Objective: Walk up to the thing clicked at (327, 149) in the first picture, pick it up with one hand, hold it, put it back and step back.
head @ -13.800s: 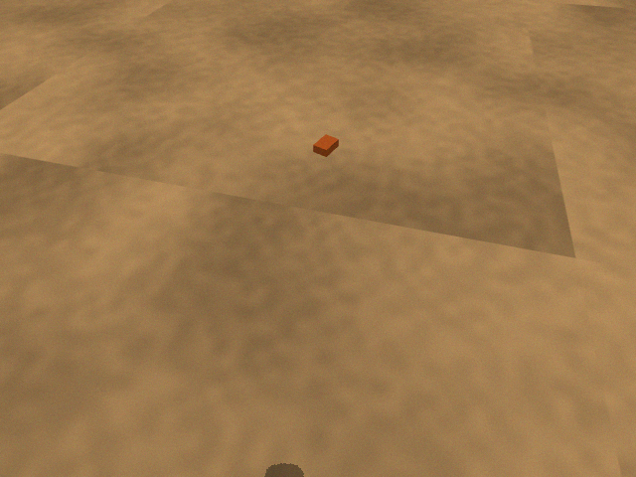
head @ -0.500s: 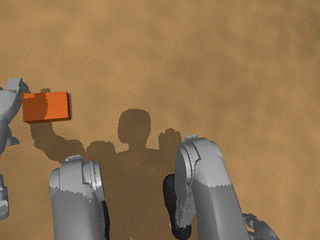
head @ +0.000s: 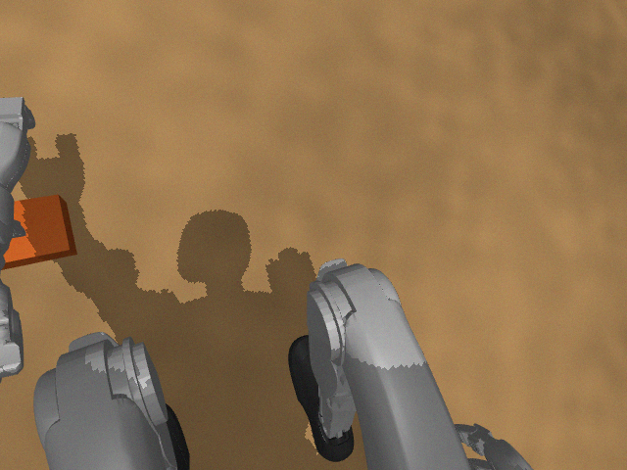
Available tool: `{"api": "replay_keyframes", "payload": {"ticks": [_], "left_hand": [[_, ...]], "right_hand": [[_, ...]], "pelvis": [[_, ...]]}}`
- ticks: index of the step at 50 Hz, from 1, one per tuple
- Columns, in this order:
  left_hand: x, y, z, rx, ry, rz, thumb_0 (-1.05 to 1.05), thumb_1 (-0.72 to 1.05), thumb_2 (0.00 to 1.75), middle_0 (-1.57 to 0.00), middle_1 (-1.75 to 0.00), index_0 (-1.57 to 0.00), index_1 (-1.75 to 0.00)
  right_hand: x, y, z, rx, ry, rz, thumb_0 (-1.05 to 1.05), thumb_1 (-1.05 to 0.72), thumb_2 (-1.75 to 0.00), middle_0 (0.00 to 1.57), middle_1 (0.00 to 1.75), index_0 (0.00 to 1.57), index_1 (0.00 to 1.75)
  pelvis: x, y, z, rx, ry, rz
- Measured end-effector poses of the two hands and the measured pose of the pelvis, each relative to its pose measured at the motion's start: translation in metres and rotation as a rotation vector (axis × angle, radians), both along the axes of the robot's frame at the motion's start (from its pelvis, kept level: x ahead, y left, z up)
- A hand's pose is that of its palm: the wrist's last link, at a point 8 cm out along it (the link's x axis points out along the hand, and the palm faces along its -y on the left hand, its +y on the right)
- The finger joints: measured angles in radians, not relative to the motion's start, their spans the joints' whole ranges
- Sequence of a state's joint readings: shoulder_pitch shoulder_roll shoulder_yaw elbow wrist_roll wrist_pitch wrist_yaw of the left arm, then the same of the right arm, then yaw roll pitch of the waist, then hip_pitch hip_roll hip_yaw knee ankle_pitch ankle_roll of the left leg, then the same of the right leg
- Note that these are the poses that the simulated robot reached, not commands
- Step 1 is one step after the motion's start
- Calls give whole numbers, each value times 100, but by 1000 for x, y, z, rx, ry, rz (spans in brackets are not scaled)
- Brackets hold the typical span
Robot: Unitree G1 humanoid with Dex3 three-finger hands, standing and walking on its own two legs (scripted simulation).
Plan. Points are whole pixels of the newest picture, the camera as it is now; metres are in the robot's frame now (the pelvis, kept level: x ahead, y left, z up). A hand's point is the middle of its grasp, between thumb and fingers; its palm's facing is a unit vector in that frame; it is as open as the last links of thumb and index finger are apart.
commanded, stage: approach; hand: left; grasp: from above
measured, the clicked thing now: (20, 233) +0.48 +0.27 -0.30
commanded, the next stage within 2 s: close in in 0.38 s
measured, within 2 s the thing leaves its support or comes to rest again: neither
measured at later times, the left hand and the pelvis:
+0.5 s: hand out of the picture +0.44 +0.29 -0.17, palm faces -0.39 -0.05 -0.92, open 14.0 cm; pelvis -0.01 +0.00 +0.01, yaw +1 degrees
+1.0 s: hand out of the picture +0.46 +0.27 -0.23, palm faces -0.53 -0.06 -0.85, open 14.0 cm; pelvis -0.01 +0.00 -0.01, yaw -1 degrees
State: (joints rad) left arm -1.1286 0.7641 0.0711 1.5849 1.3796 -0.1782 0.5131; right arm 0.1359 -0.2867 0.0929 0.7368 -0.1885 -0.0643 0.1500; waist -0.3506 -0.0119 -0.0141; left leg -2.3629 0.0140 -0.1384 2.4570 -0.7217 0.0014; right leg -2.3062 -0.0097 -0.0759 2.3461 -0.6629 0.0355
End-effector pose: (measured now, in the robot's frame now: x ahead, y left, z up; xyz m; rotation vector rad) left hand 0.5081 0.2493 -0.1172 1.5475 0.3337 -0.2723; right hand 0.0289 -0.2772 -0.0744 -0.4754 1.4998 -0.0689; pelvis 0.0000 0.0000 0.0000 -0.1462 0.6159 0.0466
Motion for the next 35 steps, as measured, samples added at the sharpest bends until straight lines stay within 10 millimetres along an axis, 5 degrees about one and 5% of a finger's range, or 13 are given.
{"api": "replay_keyframes", "payload": {"ticks": [4,9,15,19,28,35], "left_hand": [[1,2,-1,30,49,51,1,-51,99,-8,-104,-9,-103],[-21,21,-13,32,162,118,1,-52,99,-8,-104,-9,-103],[-60,47,-28,-30,233,110,1,-51,98,-8,-105,-10,-103],[-72,50,-20,-69,147,10,0,-51,97,-9,-106,-11,-103],[-50,46,14,-26,19,-18,0,-51,99,-9,-104,-10,-102],[-30,35,0,-1,89,46,0,-49,98,-8,-104,-10,-102]], "right_hand": [[-15,4,-2,32,28,-35,0,-92,-89,20,30,21,30],[-23,8,-6,70,54,-48,0,-92,-89,20,30,21,30],[-15,7,-9,72,78,13,0,-92,-89,21,30,21,30],[1,1,-6,36,64,51,0,-92,-89,21,30,21,30],[55,-3,6,-33,-106,103,0,-92,-89,20,30,21,30],[43,4,9,-17,-125,103,0,-91,-89,20,30,21,30]], "pelvis": [[0,0,2,2,1,-4],[-3,-2,4,8,-16,-5],[-7,-3,3,3,-43,2],[-8,-2,2,-3,-51,8],[-7,5,6,-11,-32,18],[-10,5,4,-16,-30,13]]}}
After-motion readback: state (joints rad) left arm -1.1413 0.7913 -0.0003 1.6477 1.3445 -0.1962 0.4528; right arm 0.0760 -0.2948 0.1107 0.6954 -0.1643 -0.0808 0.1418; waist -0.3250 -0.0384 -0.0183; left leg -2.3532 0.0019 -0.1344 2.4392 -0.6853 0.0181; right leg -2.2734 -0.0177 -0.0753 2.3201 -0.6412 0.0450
